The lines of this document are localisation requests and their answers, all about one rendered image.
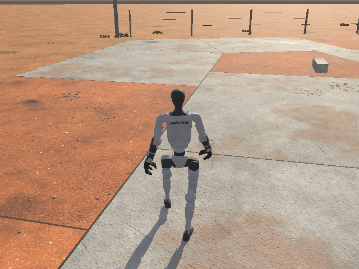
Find left robot upper arm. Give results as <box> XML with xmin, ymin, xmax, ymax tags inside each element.
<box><xmin>153</xmin><ymin>113</ymin><xmax>167</xmax><ymax>146</ymax></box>

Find robot right hand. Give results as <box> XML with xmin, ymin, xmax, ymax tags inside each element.
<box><xmin>199</xmin><ymin>150</ymin><xmax>212</xmax><ymax>160</ymax></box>

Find left robot thigh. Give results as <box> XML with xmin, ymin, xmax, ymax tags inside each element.
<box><xmin>161</xmin><ymin>155</ymin><xmax>173</xmax><ymax>179</ymax></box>

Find right robot upper arm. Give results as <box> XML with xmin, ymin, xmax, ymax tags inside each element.
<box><xmin>190</xmin><ymin>113</ymin><xmax>207</xmax><ymax>142</ymax></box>

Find robot left foot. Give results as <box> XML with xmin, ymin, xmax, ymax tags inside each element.
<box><xmin>164</xmin><ymin>199</ymin><xmax>171</xmax><ymax>208</ymax></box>

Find robot left hand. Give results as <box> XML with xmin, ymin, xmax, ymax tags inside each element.
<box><xmin>144</xmin><ymin>160</ymin><xmax>157</xmax><ymax>175</ymax></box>

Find robot right forearm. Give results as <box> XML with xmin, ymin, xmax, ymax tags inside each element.
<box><xmin>202</xmin><ymin>134</ymin><xmax>211</xmax><ymax>152</ymax></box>

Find robot left forearm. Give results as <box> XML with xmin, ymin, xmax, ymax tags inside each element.
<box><xmin>146</xmin><ymin>137</ymin><xmax>158</xmax><ymax>163</ymax></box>

